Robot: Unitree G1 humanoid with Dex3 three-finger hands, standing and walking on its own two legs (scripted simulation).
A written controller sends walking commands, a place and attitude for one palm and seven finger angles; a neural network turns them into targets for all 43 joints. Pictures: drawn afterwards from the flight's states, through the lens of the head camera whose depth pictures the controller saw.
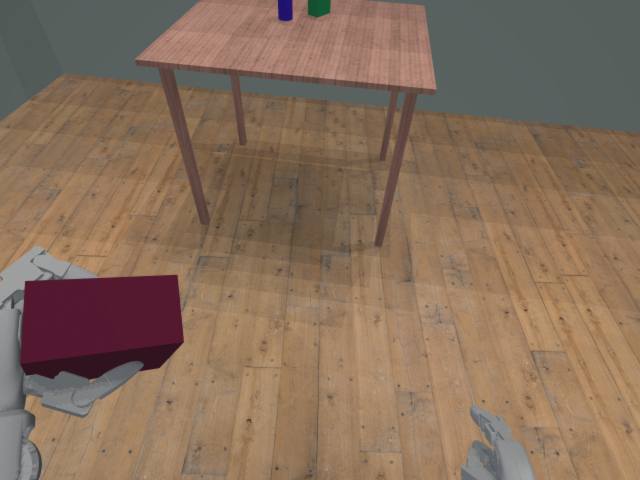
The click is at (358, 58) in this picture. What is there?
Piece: table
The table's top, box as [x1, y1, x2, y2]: [134, 0, 436, 94]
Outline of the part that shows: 134,59 136,65 425,94 434,94 436,89 423,5 365,0 331,0 330,12 317,18 307,14 307,0 292,0 293,18 289,21 279,20 277,16 277,0 200,0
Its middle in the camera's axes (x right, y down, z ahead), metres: -0.07 -0.74 +1.38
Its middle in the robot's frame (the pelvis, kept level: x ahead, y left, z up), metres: +1.53 +0.15 -0.04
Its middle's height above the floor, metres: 0.73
